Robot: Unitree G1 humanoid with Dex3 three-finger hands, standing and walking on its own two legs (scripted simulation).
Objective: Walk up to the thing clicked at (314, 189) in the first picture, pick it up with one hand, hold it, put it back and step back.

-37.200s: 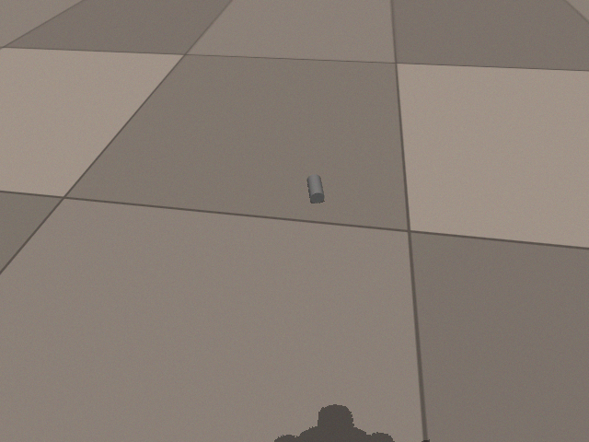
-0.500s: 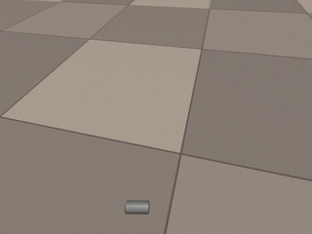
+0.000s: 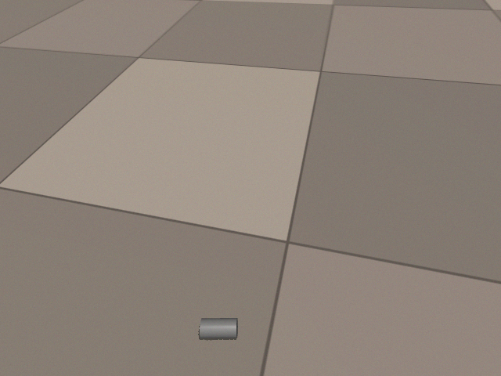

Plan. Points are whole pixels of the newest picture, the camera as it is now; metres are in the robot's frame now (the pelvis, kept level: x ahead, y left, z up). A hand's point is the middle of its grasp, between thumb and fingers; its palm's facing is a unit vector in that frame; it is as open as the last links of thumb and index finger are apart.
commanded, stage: stand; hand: left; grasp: from above
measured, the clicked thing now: (219, 328) +0.44 +0.18 -0.75
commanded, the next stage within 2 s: step back in 1.28 s
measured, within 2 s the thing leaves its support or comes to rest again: neither
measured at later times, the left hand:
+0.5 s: hand out of the picture +0.08 +0.24 -0.16, palm faces +0.02 -0.94 -0.33, open 7.4 cm
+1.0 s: hand out of the picture +0.09 +0.24 -0.16, palm faces +0.01 -0.94 -0.33, open 7.4 cm
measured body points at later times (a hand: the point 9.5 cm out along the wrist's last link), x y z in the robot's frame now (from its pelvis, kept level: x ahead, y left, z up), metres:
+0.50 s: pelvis +0.01 +0.00 +0.00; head +0.02 -0.01 +0.45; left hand +0.08 +0.29 -0.13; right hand +0.09 -0.30 -0.14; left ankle +0.03 +0.12 -0.75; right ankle -0.01 -0.13 -0.75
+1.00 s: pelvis +0.02 +0.00 +0.00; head +0.03 -0.01 +0.45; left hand +0.08 +0.29 -0.13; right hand +0.09 -0.30 -0.14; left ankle +0.03 +0.12 -0.75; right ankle -0.01 -0.13 -0.75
